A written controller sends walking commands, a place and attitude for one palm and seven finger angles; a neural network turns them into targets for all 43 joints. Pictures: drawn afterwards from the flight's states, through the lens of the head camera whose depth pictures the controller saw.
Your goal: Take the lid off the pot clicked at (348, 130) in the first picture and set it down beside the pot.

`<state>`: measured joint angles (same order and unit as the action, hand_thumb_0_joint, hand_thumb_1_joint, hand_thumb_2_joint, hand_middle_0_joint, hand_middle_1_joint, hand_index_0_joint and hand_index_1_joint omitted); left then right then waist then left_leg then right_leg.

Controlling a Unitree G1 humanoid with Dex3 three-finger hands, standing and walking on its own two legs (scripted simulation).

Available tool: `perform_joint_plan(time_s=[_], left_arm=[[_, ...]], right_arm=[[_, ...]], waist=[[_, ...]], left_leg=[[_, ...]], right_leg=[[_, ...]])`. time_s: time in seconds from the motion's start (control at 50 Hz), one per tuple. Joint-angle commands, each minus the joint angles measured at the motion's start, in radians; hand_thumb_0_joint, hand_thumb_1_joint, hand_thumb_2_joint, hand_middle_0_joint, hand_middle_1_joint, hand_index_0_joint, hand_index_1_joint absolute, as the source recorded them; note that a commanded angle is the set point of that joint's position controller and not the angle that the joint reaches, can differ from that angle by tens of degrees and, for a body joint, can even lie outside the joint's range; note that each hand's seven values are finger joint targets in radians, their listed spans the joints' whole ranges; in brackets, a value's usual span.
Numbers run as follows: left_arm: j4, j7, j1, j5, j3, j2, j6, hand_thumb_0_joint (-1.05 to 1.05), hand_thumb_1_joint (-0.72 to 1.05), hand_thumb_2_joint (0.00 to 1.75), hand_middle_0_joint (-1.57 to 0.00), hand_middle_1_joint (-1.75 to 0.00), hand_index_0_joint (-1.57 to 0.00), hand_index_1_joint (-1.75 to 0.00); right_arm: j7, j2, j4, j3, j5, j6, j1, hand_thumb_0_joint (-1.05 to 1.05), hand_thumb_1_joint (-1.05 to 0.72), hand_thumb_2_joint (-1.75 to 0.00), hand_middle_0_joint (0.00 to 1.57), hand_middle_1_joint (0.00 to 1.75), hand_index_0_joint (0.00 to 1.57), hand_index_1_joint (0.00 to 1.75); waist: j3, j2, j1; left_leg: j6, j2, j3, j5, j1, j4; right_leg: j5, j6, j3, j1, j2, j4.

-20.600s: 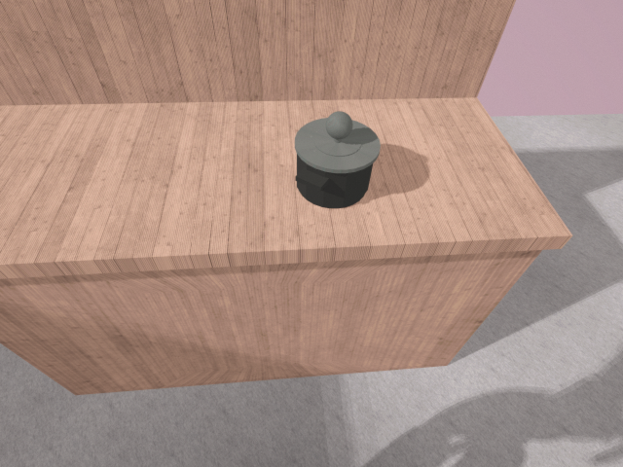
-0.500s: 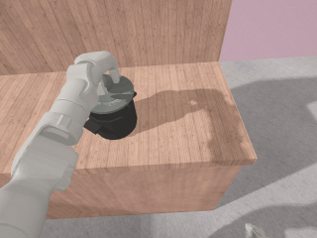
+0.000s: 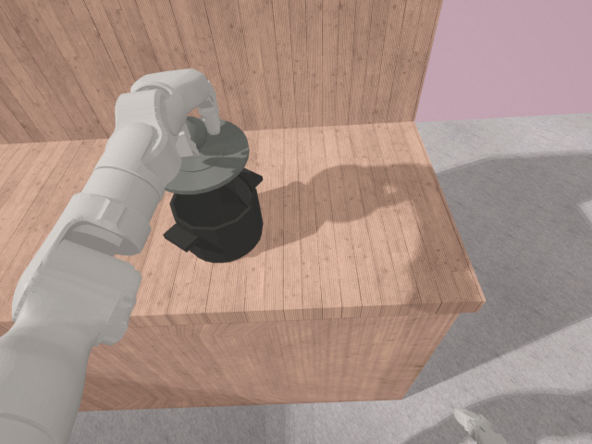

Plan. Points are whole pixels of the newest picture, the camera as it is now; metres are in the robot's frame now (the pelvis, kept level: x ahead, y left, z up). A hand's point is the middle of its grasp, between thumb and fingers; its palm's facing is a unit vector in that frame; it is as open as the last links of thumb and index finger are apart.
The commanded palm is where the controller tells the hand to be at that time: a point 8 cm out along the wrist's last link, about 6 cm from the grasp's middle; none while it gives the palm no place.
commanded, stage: lift the lid straight up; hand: left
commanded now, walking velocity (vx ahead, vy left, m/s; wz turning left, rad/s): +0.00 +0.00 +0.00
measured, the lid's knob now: (190, 133) +0.50 +0.14 +0.17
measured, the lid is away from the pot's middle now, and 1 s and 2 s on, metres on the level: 0.01 0.01 0.15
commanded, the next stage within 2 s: move the lid sideways beside the pot in 0.82 s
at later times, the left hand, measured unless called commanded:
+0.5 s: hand (174, 103) +0.47 +0.14 +0.24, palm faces -0.22 -0.05 -0.98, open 7.3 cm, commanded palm +0.46 +0.14 +0.31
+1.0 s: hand (168, 98) +0.46 +0.14 +0.25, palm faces -0.21 -0.04 -0.98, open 7.3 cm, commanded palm +0.45 +0.15 +0.32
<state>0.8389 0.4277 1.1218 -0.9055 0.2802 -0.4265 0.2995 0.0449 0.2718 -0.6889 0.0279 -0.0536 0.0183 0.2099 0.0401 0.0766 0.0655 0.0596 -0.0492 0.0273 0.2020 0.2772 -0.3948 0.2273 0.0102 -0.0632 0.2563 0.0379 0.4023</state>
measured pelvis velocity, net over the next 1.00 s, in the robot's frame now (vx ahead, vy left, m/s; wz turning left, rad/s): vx -0.01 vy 0.00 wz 0.00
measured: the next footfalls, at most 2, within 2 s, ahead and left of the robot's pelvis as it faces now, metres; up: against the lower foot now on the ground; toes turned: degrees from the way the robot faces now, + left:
none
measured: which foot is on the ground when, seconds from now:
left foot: down 0.00-1.00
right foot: down 0.00-1.00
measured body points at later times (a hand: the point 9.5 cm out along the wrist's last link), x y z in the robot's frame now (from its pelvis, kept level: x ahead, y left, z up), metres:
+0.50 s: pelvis -0.01 +0.01 +0.00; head +0.02 -0.02 +0.45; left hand +0.48 +0.14 +0.29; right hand +0.09 -0.25 -0.13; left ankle +0.00 +0.08 -0.74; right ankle -0.02 -0.13 -0.74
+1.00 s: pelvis -0.01 +0.00 +0.00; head +0.01 -0.03 +0.45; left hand +0.47 +0.14 +0.30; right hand +0.12 -0.25 -0.12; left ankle +0.00 +0.08 -0.74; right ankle -0.02 -0.13 -0.74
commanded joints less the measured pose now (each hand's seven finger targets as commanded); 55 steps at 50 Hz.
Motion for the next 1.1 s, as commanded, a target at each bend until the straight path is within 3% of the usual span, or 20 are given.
perform_joint_plan(time_s=[0.0, 0.06, 0.14, 0.22, 0.24, 0.28, 0.32, 0.38, 0.42, 0.46, 0.52, 0.58, 0.62, 0.68, 0.74, 0.84, 0.92, 0.98, 1.02, 1.08], left_arm=[[-0.188, -0.054, 0.687, -0.039, -0.103, -0.266, 0.007, 0.0, 0.69, 0.9, -0.85, -1.05, -0.9, -1.05], [-0.155, -0.041, 0.742, -0.038, -0.082, -0.257, 0.01, 0.0, 0.69, 0.9, -0.85, -1.05, -0.9, -1.05], [-0.246, -0.037, 0.794, -0.042, -0.092, -0.272, -0.016, 0.0, 0.69, 0.9, -0.85, -1.05, -0.9, -1.05], [-0.115, -0.023, 0.782, -0.041, -0.06, -0.236, 0.003, 0.0, 0.69, 0.9, -0.85, -1.05, -0.9, -1.05], [-0.084, -0.023, 0.773, -0.04, -0.093, -0.274, 0.009, 0.0, 0.69, 0.9, -0.85, -1.05, -0.9, -1.05], [-0.118, -0.021, 0.798, -0.026, -0.094, -0.28, -0.002, 0.0, 0.69, 0.9, -0.85, -1.05, -0.9, -1.05], [-0.216, -0.022, 0.873, -0.048, -0.085, -0.281, -0.021, 0.0, 0.69, 0.9, -0.85, -1.05, -0.9, -1.05], [-0.235, -0.017, 0.833, -0.039, -0.052, -0.222, -0.023, 0.0, 0.69, 0.9, -0.85, -1.05, -0.9, -1.05], [-0.186, -0.016, 0.812, -0.056, -0.123, -0.303, -0.007, 0.0, 0.69, 0.9, -0.85, -1.05, -0.9, -1.05], [-0.112, -0.009, 0.799, -0.049, -0.113, -0.293, 0.009, 0.0, 0.69, 0.9, -0.85, -1.05, -0.9, -1.05], [-0.161, -0.012, 0.843, -0.047, -0.082, -0.259, 0.007, 0.0, 0.69, 0.9, -0.85, -1.05, -0.9, -1.05], [-0.205, -0.014, 0.841, -0.046, -0.108, -0.293, 0.004, 0.0, 0.69, 0.9, -0.85, -1.05, -0.9, -1.05], [-0.179, -0.011, 0.84, -0.07, -0.147, -0.346, 0.011, 0.0, 0.69, 0.9, -0.85, -1.05, -0.9, -1.05], [-0.134, 0.0, 0.779, -0.05, -0.075, -0.244, 0.026, 0.0, 0.69, 0.9, -0.85, -1.05, -0.9, -1.05], [-0.141, 0.006, 0.8, -0.06, -0.053, -0.223, 0.035, 0.0, 0.69, 0.9, -0.85, -1.05, -0.9, -1.05], [-0.203, 0.003, 0.879, -0.062, -0.107, -0.312, 0.019, 0.0, 0.69, 0.9, -0.85, -1.05, -0.9, -1.05], [-0.225, 0.001, 0.898, -0.069, -0.066, -0.273, 0.0, 0.0, 0.69, 0.9, -0.85, -1.05, -0.9, -1.05], [-0.181, -0.012, 0.83, -0.063, -0.164, -0.395, -0.011, 0.0, 0.69, 0.9, -0.85, -1.05, -0.9, -1.05], [-0.146, -0.005, 0.824, -0.076, -0.151, -0.382, -0.009, 0.0, 0.69, 0.9, -0.85, -1.05, -0.9, -1.05], [-0.2, -0.003, 0.789, -0.074, -0.115, -0.339, -0.011, 0.0, 0.69, 0.9, -0.85, -1.05, -0.9, -1.05]], right_arm=[[0.008, 0.12, 0.113, -0.032, -0.004, -0.036, -0.04, 0.0, -0.9, -0.9, 0.2, 0.3, 0.2, 0.3], [0.015, 0.118, 0.11, -0.025, -0.006, -0.039, -0.045, 0.0, -0.9, -0.9, 0.2, 0.3, 0.2, 0.3], [0.016, 0.113, 0.124, -0.028, 0.002, -0.059, -0.045, 0.0, -0.9, -0.9, 0.2, 0.3, 0.2, 0.3], [0.016, 0.12, 0.1, -0.024, -0.005, -0.049, -0.035, 0.0, -0.9, -0.9, 0.2, 0.3, 0.2, 0.3], [0.019, 0.125, 0.094, -0.024, -0.007, -0.047, -0.028, 0.0, -0.9, -0.9, 0.2, 0.3, 0.2, 0.3], [0.02, 0.131, 0.104, -0.025, -0.003, -0.056, -0.034, 0.0, -0.9, -0.9, 0.2, 0.3, 0.2, 0.3], [0.02, 0.117, 0.118, -0.024, 0.002, -0.072, -0.043, 0.0, -0.9, -0.9, 0.2, 0.3, 0.2, 0.3], [0.012, 0.117, 0.118, -0.034, 0.005, -0.083, -0.028, 0.0, -0.9, -0.9, 0.2, 0.3, 0.2, 0.3], [0.01, 0.122, 0.109, -0.031, 0.007, -0.078, -0.025, 0.0, -0.9, -0.9, 0.2, 0.3, 0.2, 0.3], [0.013, 0.122, 0.099, -0.026, 0.0, -0.071, -0.026, 0.0, -0.9, -0.9, 0.2, 0.3, 0.2, 0.3], [0.009, 0.121, 0.107, -0.026, -0.001, -0.078, -0.037, 0.0, -0.9, -0.9, 0.2, 0.3, 0.2, 0.3], [0.008, 0.127, 0.115, -0.029, 0.006, -0.085, -0.036, 0.0, -0.9, -0.9, 0.2, 0.3, 0.2, 0.3], [0.01, 0.123, 0.113, -0.026, 0.009, -0.082, -0.038, 0.0, -0.9, -0.9, 0.2, 0.3, 0.2, 0.3], [0.003, 0.126, 0.113, -0.028, 0.0, -0.069, -0.044, 0.0, -0.9, -0.9, 0.2, 0.3, 0.2, 0.3], [0.002, 0.117, 0.121, -0.023, 0.0, -0.062, -0.059, 0.0, -0.9, -0.9, 0.2, 0.3, 0.2, 0.3], [0.015, 0.115, 0.127, -0.018, 0.002, -0.067, -0.067, 0.0, -0.9, -0.9, 0.2, 0.3, 0.2, 0.3], [0.019, 0.113, 0.121, -0.02, -0.001, -0.067, -0.06, 0.0, -0.9, -0.9, 0.2, 0.3, 0.2, 0.3], [0.026, 0.13, 0.121, -0.018, 0.004, -0.06, -0.059, 0.0, -0.9, -0.9, 0.2, 0.3, 0.2, 0.3], [0.028, 0.122, 0.12, -0.013, 0.003, -0.051, -0.064, 0.0, -0.9, -0.9, 0.2, 0.3, 0.2, 0.3], [0.02, 0.123, 0.142, -0.02, 0.0, -0.045, -0.079, 0.0, -0.9, -0.9, 0.2, 0.3, 0.2, 0.3]], waist=[[0.429, -0.089, 0.008], [0.417, -0.097, 0.015], [0.511, -0.04, 0.007], [0.381, -0.096, 0.023], [0.366, -0.128, 0.02], [0.4, -0.101, 0.016], [0.503, -0.03, 0.008], [0.501, -0.004, 0.013], [0.487, -0.066, 0.0], [0.423, -0.114, 0.004], [0.418, -0.088, 0.001], [0.477, -0.055, -0.007], [0.506, -0.093, -0.015], [0.424, -0.116, -0.005], [0.412, -0.11, -0.002], [0.484, -0.089, -0.006], [0.45, -0.087, 0.008], [0.461, -0.088, -0.013], [0.443, -0.107, -0.014], [0.457, -0.054, -0.017]], left_leg=[[0.016, 0.015, -0.092, -0.367, -0.27, -0.013], [0.018, 0.007, -0.089, -0.295, -0.252, -0.001], [0.012, 0.013, -0.108, -0.39, -0.333, -0.012], [0.014, 0.008, -0.095, -0.259, -0.248, 0.012], [0.016, 0.01, -0.094, -0.229, -0.226, 0.021], [0.017, 0.006, -0.095, -0.244, -0.233, 0.018], [0.01, 0.011, -0.108, -0.326, -0.314, 0.009], [0.004, 0.021, -0.124, -0.446, -0.363, -0.011], [0.008, 0.019, -0.116, -0.398, -0.323, -0.002], [0.014, 0.012, -0.098, -0.324, -0.259, 0.015], [0.009, 0.017, -0.105, -0.326, -0.273, 0.022], [0.007, 0.017, -0.116, -0.42, -0.31, 0.007], [0.011, 0.018, -0.105, -0.422, -0.298, 0.009], [0.01, 0.018, -0.097, -0.393, -0.263, 0.018], [0.013, 0.015, -0.091, -0.351, -0.266, 0.017], [0.016, 0.011, -0.093, -0.336, -0.285, 0.019], [0.012, 0.018, -0.098, -0.333, -0.296, 0.018], [0.015, 0.013, -0.091, -0.312, -0.255, 0.025], [0.015, 0.012, -0.086, -0.315, -0.231, 0.029], [0.013, 0.017, -0.087, -0.388, -0.264, 0.012]], right_leg=[[-0.362, -0.046, 0.025, -0.06, -0.036, -0.008], [-0.336, -0.046, 0.026, -0.053, -0.033, -0.014], [-0.361, -0.048, 0.03, -0.069, -0.031, -0.008], [-0.291, -0.048, 0.022, -0.028, -0.035, -0.03], [-0.276, -0.048, 0.022, -0.033, -0.034, -0.032], [-0.296, -0.051, 0.026, -0.055, -0.028, -0.028], [-0.323, -0.052, 0.03, -0.064, -0.029, -0.013], [-0.337, -0.054, 0.023, -0.031, -0.033, -0.022], [-0.341, -0.051, 0.027, -0.065, -0.035, -0.019], [-0.335, -0.049, 0.022, -0.067, -0.033, -0.024], [-0.311, -0.051, 0.019, -0.048, -0.032, -0.025], [-0.356, -0.054, 0.026, -0.074, -0.028, -0.02], [-0.381, -0.05, 0.033, -0.114, -0.029, -0.016], [-0.356, -0.05, 0.022, -0.076, -0.027, -0.027], [-0.331, -0.048, 0.024, -0.052, -0.03, -0.026], [-0.35, -0.049, 0.037, -0.107, -0.025, -0.022], [-0.328, -0.048, 0.029, -0.069, -0.031, -0.034], [-0.344, -0.054, 0.037, -0.126, -0.021, -0.03], [-0.359, -0.051, 0.036, -0.133, -0.022, -0.027], [-0.38, -0.055, 0.035, -0.12, -0.018, -0.026]])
